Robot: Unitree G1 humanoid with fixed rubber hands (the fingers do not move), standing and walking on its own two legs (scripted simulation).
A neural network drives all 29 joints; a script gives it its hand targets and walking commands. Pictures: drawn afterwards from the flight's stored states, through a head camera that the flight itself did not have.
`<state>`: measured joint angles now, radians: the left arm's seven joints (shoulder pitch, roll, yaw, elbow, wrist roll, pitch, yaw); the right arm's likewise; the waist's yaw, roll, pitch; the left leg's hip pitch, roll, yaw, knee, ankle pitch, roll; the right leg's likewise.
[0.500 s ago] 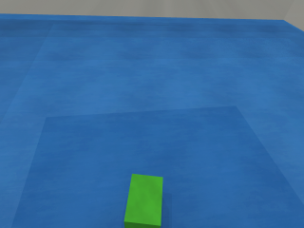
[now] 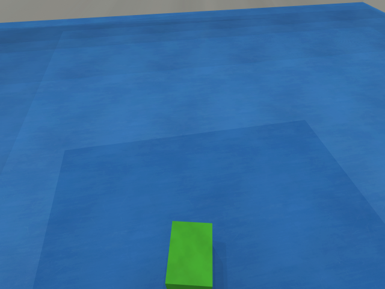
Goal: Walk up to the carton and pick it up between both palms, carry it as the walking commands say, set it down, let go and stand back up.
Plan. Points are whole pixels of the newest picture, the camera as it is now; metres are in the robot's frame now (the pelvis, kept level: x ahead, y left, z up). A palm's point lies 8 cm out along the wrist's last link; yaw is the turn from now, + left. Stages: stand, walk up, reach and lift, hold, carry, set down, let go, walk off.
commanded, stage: stand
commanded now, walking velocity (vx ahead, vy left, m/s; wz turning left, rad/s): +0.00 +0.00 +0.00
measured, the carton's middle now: (190, 258) +0.40 +0.02 -0.67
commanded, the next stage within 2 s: reach and lift in 1.10 s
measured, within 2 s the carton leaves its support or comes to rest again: neither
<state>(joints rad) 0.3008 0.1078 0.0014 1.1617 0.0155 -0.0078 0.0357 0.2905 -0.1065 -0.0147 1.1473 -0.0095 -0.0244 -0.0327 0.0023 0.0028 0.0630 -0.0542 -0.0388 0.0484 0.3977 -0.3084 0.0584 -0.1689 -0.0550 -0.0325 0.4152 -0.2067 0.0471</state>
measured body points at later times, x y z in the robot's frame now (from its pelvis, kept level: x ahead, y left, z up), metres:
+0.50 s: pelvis +0.03 +0.01 +0.00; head +0.04 +0.02 +0.45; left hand +0.01 +0.21 -0.17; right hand -0.02 -0.19 -0.16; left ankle -0.06 +0.08 -0.74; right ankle +0.01 -0.15 -0.74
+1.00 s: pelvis +0.04 +0.02 -0.01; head +0.05 +0.02 +0.44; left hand +0.00 +0.21 -0.17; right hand -0.01 -0.18 -0.16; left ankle -0.06 +0.08 -0.74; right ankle +0.01 -0.15 -0.74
